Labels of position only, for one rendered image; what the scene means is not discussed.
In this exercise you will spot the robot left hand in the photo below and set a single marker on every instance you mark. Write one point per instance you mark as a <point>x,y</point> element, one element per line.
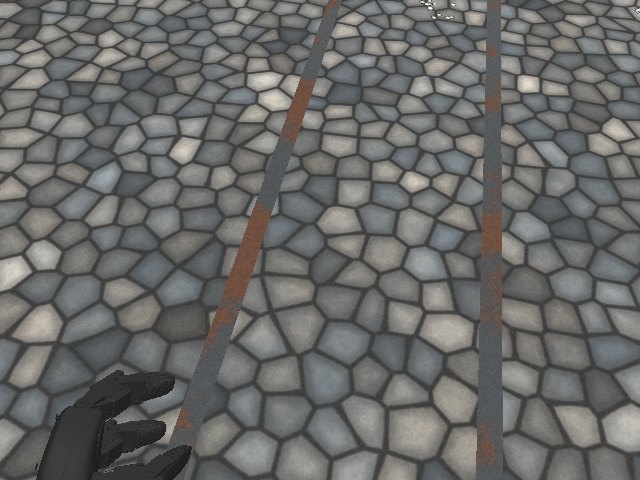
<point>81,442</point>

